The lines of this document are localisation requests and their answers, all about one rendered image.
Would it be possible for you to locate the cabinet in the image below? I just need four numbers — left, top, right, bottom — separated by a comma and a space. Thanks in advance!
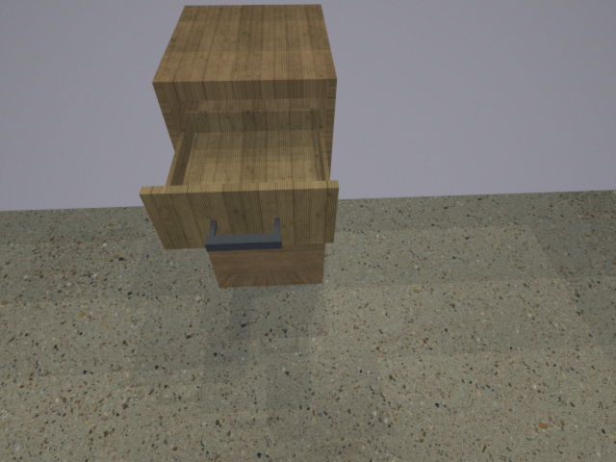
152, 4, 337, 288

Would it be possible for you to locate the handle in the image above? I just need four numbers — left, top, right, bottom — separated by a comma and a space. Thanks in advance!
205, 218, 282, 251

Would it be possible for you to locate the drawer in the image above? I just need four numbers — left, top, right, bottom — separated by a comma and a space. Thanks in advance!
140, 109, 339, 249

